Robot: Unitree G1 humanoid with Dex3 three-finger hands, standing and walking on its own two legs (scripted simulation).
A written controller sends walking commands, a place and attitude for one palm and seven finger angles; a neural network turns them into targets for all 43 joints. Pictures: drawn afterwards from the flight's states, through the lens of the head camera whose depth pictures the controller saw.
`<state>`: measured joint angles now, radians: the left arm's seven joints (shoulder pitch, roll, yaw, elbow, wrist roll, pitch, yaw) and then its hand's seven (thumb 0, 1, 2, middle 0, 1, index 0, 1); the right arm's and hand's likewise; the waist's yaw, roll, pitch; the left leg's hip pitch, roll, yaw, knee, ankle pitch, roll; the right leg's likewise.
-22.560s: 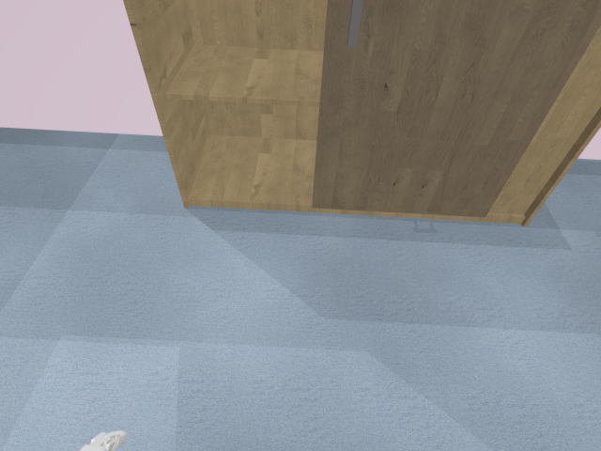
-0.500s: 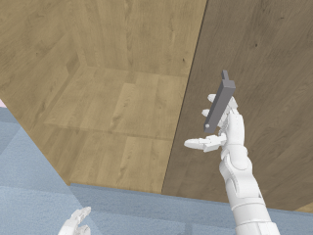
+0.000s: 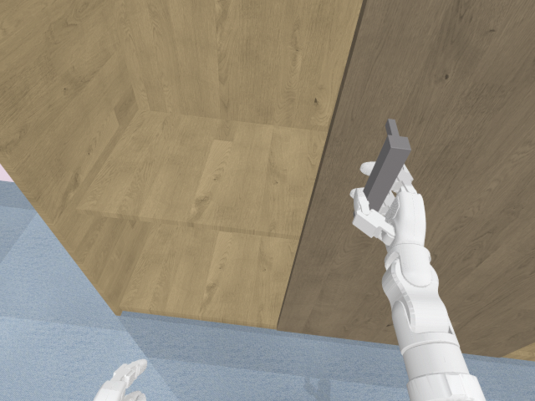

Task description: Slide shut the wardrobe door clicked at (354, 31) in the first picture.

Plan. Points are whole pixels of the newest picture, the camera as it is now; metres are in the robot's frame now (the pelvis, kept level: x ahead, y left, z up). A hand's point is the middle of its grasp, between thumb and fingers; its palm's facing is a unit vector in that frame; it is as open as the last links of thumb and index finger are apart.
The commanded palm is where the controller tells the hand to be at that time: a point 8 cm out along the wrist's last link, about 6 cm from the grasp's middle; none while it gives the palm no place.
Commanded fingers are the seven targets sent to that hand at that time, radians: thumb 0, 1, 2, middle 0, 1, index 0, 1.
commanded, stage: grip the handle and tug to test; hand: right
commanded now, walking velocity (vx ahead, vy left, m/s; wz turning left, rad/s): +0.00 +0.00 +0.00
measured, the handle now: (376, 175) +0.44 -0.11 +0.13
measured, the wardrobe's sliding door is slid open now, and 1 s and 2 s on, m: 0.58 0.57 0.55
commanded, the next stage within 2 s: tug the door sideways, standing still in 0.74 s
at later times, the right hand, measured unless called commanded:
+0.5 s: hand (361, 212) +0.37 -0.09 +0.11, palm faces +0.03 +1.00 -0.01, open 6.4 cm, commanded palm +0.33 -0.12 +0.11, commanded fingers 0.00 -0.90 -0.90 0.45 1.40 0.45 1.40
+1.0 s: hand (360, 210) +0.38 -0.09 +0.11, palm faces +0.01 +1.00 +0.01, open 6.3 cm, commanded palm +0.37 -0.11 +0.10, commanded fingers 0.00 -0.90 -0.90 0.45 1.40 0.45 1.40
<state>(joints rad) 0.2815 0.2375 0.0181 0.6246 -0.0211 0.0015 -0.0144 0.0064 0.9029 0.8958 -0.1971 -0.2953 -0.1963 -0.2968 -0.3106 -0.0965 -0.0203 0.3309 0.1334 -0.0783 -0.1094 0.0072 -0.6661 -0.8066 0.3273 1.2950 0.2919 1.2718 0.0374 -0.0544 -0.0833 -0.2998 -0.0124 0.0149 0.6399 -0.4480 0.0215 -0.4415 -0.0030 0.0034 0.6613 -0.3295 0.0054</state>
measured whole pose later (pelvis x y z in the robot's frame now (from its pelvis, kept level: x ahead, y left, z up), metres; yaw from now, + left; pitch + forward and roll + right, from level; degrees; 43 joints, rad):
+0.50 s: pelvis +0.00 +0.00 +0.00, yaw +0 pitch +6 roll +0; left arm 0.27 0.23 0.02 0.62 -0.02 0.00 -0.02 0.01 0.90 0.90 -0.20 -0.30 -0.20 -0.30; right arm -0.33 -0.09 -0.02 0.36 0.14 -0.09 -0.10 0.01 -0.68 -0.80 0.29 1.33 0.27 1.31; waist 0.03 -0.05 -0.08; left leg -0.31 -0.01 0.02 0.64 -0.45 0.02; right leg -0.45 0.00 0.00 0.66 -0.33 0.00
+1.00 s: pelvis +0.04 -0.01 +0.00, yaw +0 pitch +8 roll +1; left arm 0.25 0.24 0.02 0.57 -0.01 0.01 -0.02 0.01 0.90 0.90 -0.20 -0.30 -0.20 -0.30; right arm -0.13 -0.05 0.07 0.07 0.10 -0.04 -0.13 0.01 -0.68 -0.80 0.28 1.37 0.29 1.32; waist 0.02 -0.06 -0.08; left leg -0.27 0.00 0.06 0.63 -0.42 0.00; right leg -0.40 0.00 0.01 0.64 -0.38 -0.01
